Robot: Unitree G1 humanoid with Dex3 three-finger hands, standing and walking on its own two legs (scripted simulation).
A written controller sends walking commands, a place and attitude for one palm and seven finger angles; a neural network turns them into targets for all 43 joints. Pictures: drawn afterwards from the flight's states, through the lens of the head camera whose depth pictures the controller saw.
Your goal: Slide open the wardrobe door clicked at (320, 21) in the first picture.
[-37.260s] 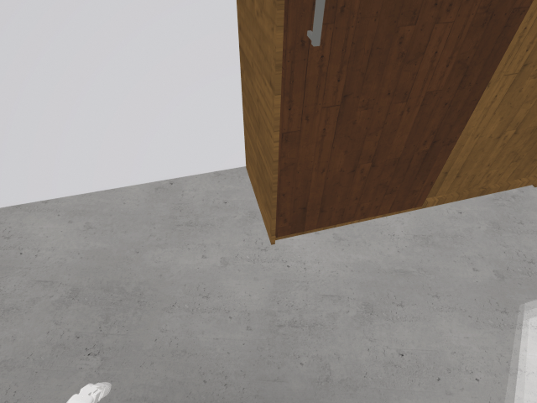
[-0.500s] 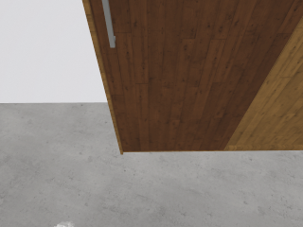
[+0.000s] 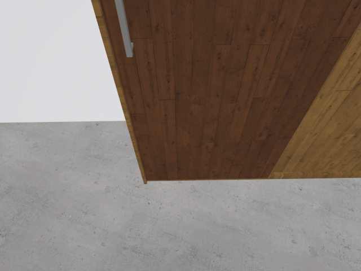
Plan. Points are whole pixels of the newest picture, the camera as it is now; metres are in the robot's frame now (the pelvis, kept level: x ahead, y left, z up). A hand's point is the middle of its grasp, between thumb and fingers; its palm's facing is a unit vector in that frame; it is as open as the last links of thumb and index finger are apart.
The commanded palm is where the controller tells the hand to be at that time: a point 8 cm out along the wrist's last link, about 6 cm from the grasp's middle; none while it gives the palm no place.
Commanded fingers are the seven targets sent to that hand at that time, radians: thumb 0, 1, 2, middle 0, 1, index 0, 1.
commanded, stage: look to check the result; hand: left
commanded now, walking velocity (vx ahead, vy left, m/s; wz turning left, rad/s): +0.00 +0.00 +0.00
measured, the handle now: (124, 18) +0.69 +0.19 +0.23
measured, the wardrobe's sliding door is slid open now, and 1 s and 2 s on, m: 0.00 0.00 0.00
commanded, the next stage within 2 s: take the last steps up to it in 0.08 s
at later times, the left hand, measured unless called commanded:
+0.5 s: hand out of the picture +0.05 +0.20 -0.19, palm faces +0.05 -0.98 -0.21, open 7.4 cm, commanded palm none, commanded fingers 0.00 0.90 0.90 -0.20 -0.30 -0.20 -0.30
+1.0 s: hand (124, 227) +0.27 +0.19 -0.19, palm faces +0.08 -0.98 -0.20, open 7.3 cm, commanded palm none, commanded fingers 0.00 0.90 0.90 -0.20 -0.30 -0.20 -0.30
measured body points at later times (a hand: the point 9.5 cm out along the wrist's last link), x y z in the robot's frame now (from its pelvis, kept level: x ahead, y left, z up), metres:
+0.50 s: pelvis +0.03 +0.01 -0.01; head +0.04 +0.02 +0.44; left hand +0.05 +0.26 -0.17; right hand +0.05 -0.24 -0.17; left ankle -0.01 +0.11 -0.75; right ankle -0.03 -0.10 -0.75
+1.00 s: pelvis +0.17 +0.00 -0.03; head +0.20 +0.00 +0.42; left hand +0.26 +0.24 -0.18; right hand +0.04 -0.20 -0.18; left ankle +0.02 +0.10 -0.70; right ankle +0.27 -0.10 -0.75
